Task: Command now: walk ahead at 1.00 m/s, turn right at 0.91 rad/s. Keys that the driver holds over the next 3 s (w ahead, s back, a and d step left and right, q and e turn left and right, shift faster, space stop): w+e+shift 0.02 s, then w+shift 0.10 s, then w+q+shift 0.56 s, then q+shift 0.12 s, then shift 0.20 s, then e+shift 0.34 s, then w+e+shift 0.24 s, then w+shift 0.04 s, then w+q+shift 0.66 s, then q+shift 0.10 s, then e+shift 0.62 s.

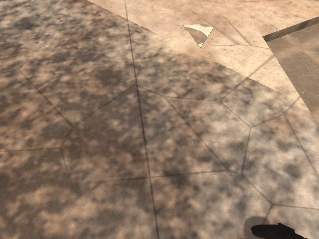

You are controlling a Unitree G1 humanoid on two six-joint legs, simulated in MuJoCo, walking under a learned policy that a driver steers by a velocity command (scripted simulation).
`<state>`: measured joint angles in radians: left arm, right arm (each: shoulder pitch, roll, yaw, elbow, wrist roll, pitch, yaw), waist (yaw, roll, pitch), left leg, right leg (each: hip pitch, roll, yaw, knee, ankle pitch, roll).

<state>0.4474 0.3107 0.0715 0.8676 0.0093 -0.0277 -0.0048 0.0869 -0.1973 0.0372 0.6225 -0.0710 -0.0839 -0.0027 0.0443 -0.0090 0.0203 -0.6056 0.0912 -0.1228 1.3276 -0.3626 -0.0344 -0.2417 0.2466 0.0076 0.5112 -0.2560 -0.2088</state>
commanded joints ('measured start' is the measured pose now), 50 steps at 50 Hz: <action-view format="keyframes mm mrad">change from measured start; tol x32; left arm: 1 -79 139 28 -108 -6 -56 3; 50 -306 182 36 -167 -70 -90 38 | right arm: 1 -8 -138 -26 -90 0 27 9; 9 -174 -140 -28 -105 37 4 15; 14 495 -395 -143 98 16 11 -17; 50 230 -216 -136 18 60 45 68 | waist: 1 -77 92 92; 12 -154 -105 -200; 14 -164 293 -388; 29 -96 70 38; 35 49 -393 -491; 40 -11 -94 -47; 50 -175 -43 -130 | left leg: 1 16 32 100 -265 100 -39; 6 147 -34 173 -688 546 23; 12 450 -144 213 -830 265 155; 15 1013 213 -792 -1030 -185 402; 29 301 -30 -249 -1175 480 237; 32 422 -60 -213 -808 797 178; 36 -195 -114 30 99 -63 130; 50 479 -163 164 -775 478 133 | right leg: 1 -218 -250 399 -366 153 -145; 12 364 -333 171 183 1174 68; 15 -475 -111 87 991 -145 139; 32 157 -205 -16 -9 154 199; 35 713 -785 841 -185 -347 24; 39 324 -605 262 -113 635 53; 50 38 -439 -132 25 788 140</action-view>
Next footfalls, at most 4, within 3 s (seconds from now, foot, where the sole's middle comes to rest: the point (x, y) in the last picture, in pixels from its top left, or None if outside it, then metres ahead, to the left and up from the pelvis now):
0.26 left None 0.47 0.14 -0.76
0.66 right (182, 166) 0.85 -0.06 -0.76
1.04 left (121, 127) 1.07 0.26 -0.76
1.50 right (170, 128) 1.09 0.00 -0.76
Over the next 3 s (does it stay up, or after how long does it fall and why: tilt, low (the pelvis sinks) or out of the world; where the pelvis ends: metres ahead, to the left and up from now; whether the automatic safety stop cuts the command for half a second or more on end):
stays up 1.99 0.26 0.02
